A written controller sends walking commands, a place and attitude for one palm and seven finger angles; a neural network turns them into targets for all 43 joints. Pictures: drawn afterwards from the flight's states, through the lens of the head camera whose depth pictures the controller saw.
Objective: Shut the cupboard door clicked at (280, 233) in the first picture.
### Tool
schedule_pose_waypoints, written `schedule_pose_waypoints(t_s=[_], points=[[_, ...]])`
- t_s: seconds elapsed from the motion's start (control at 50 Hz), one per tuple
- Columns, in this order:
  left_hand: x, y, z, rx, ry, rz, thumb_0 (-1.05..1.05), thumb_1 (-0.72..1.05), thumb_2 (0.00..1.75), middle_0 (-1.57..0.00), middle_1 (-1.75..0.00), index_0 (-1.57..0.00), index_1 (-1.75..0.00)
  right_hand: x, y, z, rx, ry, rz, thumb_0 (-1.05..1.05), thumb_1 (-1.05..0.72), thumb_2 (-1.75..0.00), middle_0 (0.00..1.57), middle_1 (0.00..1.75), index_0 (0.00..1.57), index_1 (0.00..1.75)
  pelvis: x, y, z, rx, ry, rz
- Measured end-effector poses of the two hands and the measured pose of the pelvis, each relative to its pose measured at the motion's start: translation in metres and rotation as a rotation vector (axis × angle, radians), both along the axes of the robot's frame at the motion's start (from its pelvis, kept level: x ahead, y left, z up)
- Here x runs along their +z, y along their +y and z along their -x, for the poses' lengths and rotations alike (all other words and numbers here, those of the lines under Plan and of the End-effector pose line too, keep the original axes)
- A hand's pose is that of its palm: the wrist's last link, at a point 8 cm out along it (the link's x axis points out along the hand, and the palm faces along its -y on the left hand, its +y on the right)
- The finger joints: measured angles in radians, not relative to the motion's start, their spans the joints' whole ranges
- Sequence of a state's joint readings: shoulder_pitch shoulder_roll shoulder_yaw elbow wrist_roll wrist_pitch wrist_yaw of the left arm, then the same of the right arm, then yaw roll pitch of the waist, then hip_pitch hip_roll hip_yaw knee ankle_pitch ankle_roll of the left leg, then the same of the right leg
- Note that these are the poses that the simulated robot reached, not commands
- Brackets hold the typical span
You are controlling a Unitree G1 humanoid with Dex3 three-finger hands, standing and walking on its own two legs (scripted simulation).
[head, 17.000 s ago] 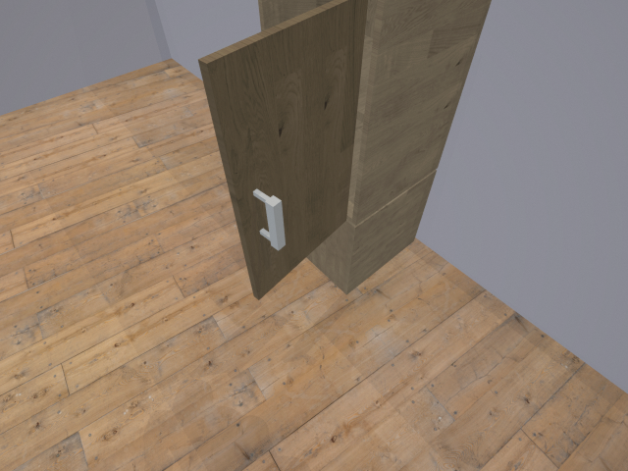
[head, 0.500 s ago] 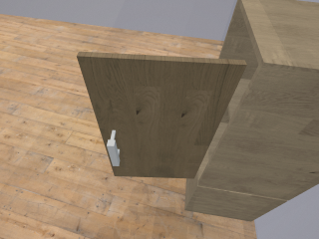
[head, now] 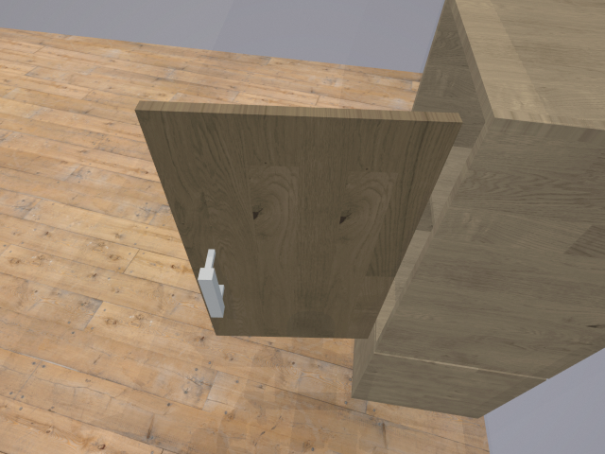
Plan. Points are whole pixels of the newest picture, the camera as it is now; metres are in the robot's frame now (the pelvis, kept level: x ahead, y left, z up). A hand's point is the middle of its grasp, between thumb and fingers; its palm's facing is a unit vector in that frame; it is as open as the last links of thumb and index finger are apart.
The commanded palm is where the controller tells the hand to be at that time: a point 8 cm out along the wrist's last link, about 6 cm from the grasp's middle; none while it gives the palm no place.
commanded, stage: look again from close up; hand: left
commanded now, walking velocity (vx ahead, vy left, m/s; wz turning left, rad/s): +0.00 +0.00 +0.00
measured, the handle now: (214, 284) +0.38 +0.17 -0.07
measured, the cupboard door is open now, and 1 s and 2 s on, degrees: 98 98 98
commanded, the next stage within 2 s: shuffle to correct the standing spot in 0.14 s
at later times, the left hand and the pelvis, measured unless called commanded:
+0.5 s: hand out of the picture -0.01 +0.16 -0.18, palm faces +0.01 -0.98 -0.20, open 7.4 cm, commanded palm none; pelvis -0.02 -0.02 +0.00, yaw +0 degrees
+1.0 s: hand out of the picture -0.04 +0.13 -0.18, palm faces +0.04 -0.99 -0.16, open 7.3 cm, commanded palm none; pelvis -0.04 -0.04 +0.00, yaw +1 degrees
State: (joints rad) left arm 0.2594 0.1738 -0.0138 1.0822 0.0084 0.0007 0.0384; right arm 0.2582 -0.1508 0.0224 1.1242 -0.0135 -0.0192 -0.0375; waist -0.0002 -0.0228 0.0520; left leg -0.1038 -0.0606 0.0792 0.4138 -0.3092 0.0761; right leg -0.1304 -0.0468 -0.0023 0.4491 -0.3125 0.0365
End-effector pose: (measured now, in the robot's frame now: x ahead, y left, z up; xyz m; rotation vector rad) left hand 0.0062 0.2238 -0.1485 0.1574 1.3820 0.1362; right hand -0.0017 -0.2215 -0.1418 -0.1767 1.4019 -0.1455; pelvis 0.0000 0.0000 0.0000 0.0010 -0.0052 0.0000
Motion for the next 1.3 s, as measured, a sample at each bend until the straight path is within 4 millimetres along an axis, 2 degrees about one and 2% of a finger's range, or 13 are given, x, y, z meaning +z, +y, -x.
schedule_pose_waypoints(t_s=[0.3, 0.4, 0.52, 0.64, 0.74, 0.82, 0.94, 1.04, 1.14, 1.3], points=[[0.000, -0.014, 0.015, 0.014, 0.028, 0.016, 0.00, 0.91, 0.89, -0.20, -0.30, -0.20, -0.30, 0.001, -0.005, 0.005, -0.004, 0.012, -0.003, 0.00, -0.92, -0.89, 0.20, 0.30, 0.20, 0.30, 0.002, -0.008, 0.002, 0.002, 0.002, -0.001], [0.000, -0.016, 0.018, 0.017, 0.032, 0.010, 0.00, 0.91, 0.89, -0.20, -0.30, -0.20, -0.30, 0.003, -0.010, 0.006, -0.018, 0.002, 0.009, 0.01, -0.92, -0.89, 0.20, 0.30, 0.20, 0.30, 0.002, -0.011, 0.008, -0.001, 0.006, -0.007], [0.001, -0.016, 0.018, 0.005, 0.011, -0.013, 0.00, 0.91, 0.89, -0.20, -0.30, -0.20, -0.30, 0.000, -0.023, 0.010, -0.036, -0.027, 0.017, 0.01, -0.92, -0.89, 0.20, 0.30, 0.20, 0.30, -0.001, -0.021, 0.025, -0.007, 0.010, -0.018], [0.004, -0.024, 0.021, 0.006, -0.046, -0.060, 0.00, 0.91, 0.89, -0.20, -0.30, -0.20, -0.30, -0.011, -0.044, 0.014, -0.022, -0.053, 0.000, 0.00, -0.91, -0.89, 0.20, 0.30, 0.20, 0.30, -0.008, -0.041, 0.045, -0.003, 0.004, -0.022], [0.010, -0.042, 0.033, 0.001, -0.071, -0.038, 0.00, 0.91, 0.89, -0.19, -0.30, -0.20, -0.30, -0.007, -0.057, 0.014, 0.000, -0.062, -0.018, 0.00, -0.91, -0.89, 0.20, 0.30, 0.20, 0.30, -0.003, -0.052, 0.049, 0.006, 0.010, -0.003], [0.007, -0.052, 0.041, 0.021, -0.069, -0.005, 0.00, 0.91, 0.89, -0.20, -0.30, -0.20, -0.30, -0.002, -0.062, 0.017, 0.021, -0.062, -0.005, 0.00, -0.91, -0.89, 0.20, 0.30, 0.20, 0.30, -0.001, -0.053, 0.047, 0.013, 0.015, 0.013], [0.001, -0.051, 0.052, 0.043, -0.030, 0.027, 0.00, 0.92, 0.89, -0.20, -0.30, -0.20, -0.30, 0.005, -0.053, 0.030, 0.026, -0.018, 0.005, 0.00, -0.91, -0.90, 0.20, 0.30, 0.20, 0.30, 0.002, -0.048, 0.041, 0.011, 0.007, 0.004], [-0.001, -0.045, 0.059, 0.022, -0.002, 0.022, 0.00, 0.91, 0.89, -0.20, -0.30, -0.20, -0.30, 0.001, -0.037, 0.036, 0.010, -0.008, -0.004, 0.00, -0.91, -0.90, 0.20, 0.30, 0.20, 0.30, 0.000, -0.036, 0.042, 0.006, 0.009, 0.022], [-0.002, -0.026, 0.061, -0.005, 0.019, 0.017, 0.00, 0.91, 0.89, -0.20, -0.30, -0.20, -0.30, -0.002, -0.019, 0.036, -0.015, -0.058, -0.005, 0.01, -0.93, -0.89, 0.20, 0.30, 0.20, 0.30, -0.003, -0.018, 0.044, 0.009, -0.003, 0.018], [0.001, 0.006, 0.046, 0.004, -0.039, -0.007, 0.00, 0.91, 0.89, -0.20, -0.30, -0.20, -0.30, -0.003, 0.006, 0.042, 0.007, -0.055, -0.016, 0.01, -0.94, -0.89, 0.20, 0.30, 0.20, 0.30, -0.003, 0.006, 0.047, 0.015, -0.008, 0.014]])
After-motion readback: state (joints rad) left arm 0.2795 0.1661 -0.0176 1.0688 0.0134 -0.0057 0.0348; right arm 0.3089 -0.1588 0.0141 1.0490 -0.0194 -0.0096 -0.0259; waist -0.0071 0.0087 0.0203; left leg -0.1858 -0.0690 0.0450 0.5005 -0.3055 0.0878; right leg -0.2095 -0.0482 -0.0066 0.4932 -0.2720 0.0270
